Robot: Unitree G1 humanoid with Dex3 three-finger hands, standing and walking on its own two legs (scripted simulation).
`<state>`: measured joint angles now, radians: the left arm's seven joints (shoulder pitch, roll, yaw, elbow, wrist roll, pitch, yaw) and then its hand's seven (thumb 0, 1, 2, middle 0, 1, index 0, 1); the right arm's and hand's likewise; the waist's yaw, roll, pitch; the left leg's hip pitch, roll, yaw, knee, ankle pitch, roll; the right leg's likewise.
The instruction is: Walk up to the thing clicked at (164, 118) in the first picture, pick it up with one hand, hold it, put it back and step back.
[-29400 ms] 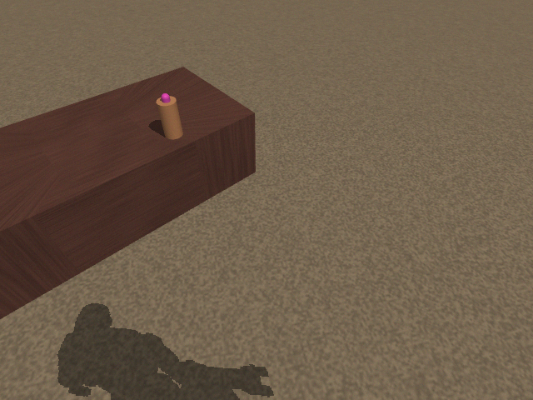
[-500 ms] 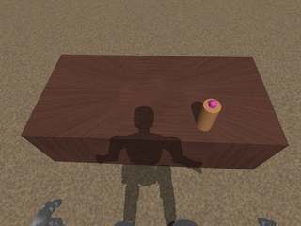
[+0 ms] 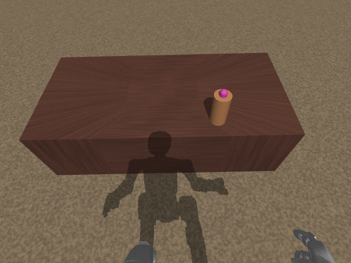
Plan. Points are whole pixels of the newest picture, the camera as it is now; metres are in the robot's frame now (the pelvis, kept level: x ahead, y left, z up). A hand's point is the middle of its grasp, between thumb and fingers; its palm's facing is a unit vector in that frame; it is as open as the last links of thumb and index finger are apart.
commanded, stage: step back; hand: right
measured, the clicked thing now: (220, 105) +0.78 -0.19 -0.26
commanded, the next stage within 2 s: none
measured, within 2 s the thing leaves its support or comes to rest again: neither
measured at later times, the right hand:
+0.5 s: hand out of the picture -0.05 -0.27 -0.12, palm faces -0.12 +0.91 -0.41, open 7.4 cm
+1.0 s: hand out of the picture -0.20 -0.31 -0.16, palm faces -0.15 +0.93 -0.34, open 7.4 cm
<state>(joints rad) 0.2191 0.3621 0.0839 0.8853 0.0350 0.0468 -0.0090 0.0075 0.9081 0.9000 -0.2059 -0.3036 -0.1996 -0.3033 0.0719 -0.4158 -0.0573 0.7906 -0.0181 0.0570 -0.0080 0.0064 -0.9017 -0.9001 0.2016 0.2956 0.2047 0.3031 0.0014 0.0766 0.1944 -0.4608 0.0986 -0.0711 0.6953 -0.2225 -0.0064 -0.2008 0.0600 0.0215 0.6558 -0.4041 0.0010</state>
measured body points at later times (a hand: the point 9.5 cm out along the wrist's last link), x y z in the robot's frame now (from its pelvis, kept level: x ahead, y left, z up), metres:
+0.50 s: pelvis -0.15 -0.02 +0.02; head -0.09 +0.01 +0.46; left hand -0.04 +0.30 -0.11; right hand -0.04 -0.32 -0.10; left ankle -0.12 +0.11 -0.71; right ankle -0.15 -0.16 -0.63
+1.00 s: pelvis -0.30 -0.06 +0.01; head -0.25 -0.09 +0.45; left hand -0.25 +0.28 -0.08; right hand -0.20 -0.36 -0.13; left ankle -0.35 +0.09 -0.68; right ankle -0.25 -0.16 -0.71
